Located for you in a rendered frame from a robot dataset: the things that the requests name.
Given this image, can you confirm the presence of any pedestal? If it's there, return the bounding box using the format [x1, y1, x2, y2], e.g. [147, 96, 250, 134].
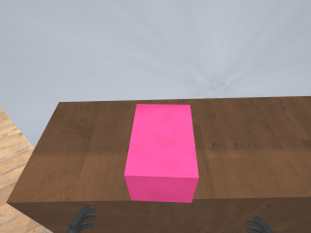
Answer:
[6, 96, 311, 233]

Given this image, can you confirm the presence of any left robot hand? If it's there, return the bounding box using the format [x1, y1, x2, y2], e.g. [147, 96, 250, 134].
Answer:
[66, 205, 96, 233]

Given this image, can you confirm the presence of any carton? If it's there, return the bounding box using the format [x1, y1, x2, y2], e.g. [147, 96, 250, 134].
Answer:
[124, 104, 199, 203]

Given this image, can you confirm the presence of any right robot hand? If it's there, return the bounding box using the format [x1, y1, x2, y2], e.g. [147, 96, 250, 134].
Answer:
[246, 216, 274, 233]

